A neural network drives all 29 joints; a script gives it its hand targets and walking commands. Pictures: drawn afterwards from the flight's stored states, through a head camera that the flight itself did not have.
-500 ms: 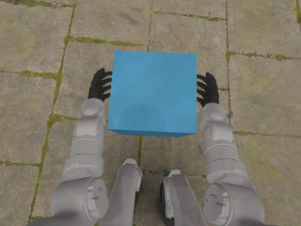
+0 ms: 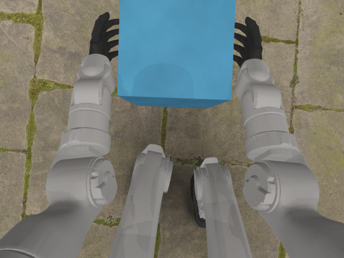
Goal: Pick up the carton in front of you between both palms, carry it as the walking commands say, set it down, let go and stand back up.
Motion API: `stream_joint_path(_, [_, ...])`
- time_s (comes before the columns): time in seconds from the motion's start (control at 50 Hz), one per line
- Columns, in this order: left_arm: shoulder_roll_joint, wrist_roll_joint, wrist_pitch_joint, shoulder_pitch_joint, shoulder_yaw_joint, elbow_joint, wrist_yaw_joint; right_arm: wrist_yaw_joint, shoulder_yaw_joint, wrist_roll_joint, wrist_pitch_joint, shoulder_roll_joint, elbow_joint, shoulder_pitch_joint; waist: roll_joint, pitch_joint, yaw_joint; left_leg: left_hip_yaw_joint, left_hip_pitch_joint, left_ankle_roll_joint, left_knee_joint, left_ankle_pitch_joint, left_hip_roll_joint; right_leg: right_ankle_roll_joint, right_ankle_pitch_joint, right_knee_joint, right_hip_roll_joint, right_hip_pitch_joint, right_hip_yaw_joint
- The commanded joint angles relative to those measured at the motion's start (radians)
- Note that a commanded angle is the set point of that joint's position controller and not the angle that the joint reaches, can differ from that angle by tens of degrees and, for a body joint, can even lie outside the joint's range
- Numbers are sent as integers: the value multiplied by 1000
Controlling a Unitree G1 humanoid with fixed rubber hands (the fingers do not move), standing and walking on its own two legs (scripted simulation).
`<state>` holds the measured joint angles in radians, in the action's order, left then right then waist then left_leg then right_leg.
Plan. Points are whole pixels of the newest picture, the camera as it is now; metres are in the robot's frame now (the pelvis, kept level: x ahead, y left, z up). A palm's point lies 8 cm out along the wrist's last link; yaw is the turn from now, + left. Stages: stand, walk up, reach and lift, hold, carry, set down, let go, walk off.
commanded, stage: set down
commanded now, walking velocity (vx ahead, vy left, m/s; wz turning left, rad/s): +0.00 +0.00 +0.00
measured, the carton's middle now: (174, 62) +0.52 +0.08 -0.19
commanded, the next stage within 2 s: none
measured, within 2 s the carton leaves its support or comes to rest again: rests again in 0.86 s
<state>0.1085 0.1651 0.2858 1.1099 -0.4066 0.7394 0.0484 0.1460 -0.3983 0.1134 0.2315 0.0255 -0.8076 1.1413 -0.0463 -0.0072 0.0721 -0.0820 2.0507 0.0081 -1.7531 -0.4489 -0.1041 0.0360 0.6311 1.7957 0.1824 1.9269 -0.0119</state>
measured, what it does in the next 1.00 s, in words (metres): lowers itself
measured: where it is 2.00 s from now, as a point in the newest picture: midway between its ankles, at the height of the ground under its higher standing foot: (173, 198)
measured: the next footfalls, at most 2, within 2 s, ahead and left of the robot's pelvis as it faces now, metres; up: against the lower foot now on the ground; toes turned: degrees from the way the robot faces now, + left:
none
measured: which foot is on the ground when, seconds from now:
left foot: down 0.00-1.00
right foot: down 0.00-1.00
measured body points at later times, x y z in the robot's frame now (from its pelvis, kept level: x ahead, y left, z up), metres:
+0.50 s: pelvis -0.01 +0.00 -0.09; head +0.37 +0.05 +0.15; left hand +0.52 +0.25 -0.26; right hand +0.56 -0.05 -0.26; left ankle +0.12 +0.11 -0.46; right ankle +0.07 -0.11 -0.46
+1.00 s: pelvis -0.02 -0.01 -0.11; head +0.36 +0.03 +0.13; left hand +0.51 +0.25 -0.29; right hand +0.56 -0.06 -0.29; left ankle +0.12 +0.10 -0.46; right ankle +0.07 -0.11 -0.46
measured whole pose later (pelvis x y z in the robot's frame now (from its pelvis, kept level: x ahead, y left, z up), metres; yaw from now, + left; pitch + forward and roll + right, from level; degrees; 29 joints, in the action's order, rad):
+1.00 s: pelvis -0.02 -0.01 -0.11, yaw -2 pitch +35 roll +0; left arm 0.32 0.06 0.26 1.45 -0.39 0.96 -0.03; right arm 0.20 -0.14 -0.05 0.22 0.21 -1.07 1.57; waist -0.07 0.44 0.15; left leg 0.00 2.22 0.00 -2.14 -0.52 0.00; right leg 0.03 0.67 2.21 0.23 2.14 0.01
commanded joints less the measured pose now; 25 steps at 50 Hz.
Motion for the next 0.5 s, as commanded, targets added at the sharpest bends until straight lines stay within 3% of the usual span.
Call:
stream_joint_path(0.0, [-874,-99,-22,657,439,-40,-187,-206,422,-88,-27,-876,47,709,92,-1114,33,56,-990,39,69,347,-27,-8,-197,-120,44,-114,64])
stream_joint_path(0.16, [-785,-115,-17,787,407,-28,-214,-190,422,-124,-17,-825,29,840,70,-1100,65,89,-868,32,-44,340,-14,-6,-193,-18,40,-111,69])
stream_joint_path(0.34, [-703,-180,-19,908,418,-31,-243,-174,487,-198,-18,-771,55,978,36,-1117,106,108,-815,25,-166,432,11,-4,-247,96,33,-146,71])
stream_joint_path(0.4, [-672,-197,-25,936,399,-34,-258,-175,504,-213,-20,-761,43,1002,-23,-1031,135,109,-685,15,-187,417,15,-11,-271,138,29,-189,61])
stream_joint_path(0.48, [-645,-237,-39,948,400,-32,-273,-173,562,-253,-37,-779,74,1029,-71,-1020,164,97,-707,3,-231,528,16,-7,-338,178,28,-184,64])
